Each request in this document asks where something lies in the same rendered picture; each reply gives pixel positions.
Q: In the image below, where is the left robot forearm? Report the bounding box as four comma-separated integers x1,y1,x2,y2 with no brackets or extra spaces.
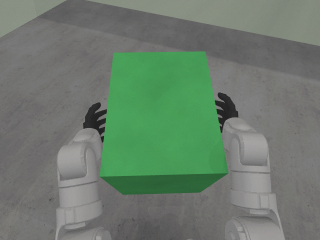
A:
55,128,103,240

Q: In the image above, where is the right robot upper arm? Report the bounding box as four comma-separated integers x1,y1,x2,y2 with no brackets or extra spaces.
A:
224,216,285,240

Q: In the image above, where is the right robot hand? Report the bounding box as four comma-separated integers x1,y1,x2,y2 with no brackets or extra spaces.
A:
215,92,239,133

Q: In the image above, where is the carton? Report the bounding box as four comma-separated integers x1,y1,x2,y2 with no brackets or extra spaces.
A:
99,51,229,195

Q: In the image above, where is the left robot upper arm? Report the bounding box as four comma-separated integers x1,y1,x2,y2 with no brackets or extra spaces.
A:
60,226,112,240

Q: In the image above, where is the right robot forearm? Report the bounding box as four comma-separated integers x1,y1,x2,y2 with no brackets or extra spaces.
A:
222,117,285,240

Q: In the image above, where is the left robot hand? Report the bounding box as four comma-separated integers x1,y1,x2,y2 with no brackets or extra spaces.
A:
83,102,107,142

